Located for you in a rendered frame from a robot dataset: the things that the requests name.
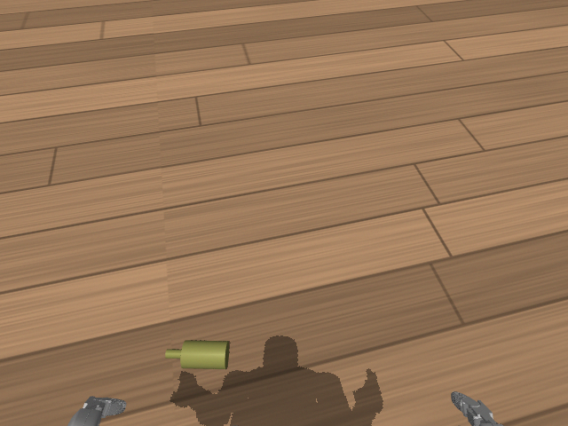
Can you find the left robot hand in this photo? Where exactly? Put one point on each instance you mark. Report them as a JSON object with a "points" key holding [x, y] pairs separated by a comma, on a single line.
{"points": [[96, 408]]}

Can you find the right robot hand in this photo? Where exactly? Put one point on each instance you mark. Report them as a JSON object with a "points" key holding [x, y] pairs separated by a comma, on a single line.
{"points": [[477, 412]]}

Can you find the bottle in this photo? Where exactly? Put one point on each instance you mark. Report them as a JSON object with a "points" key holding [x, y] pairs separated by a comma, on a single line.
{"points": [[201, 354]]}

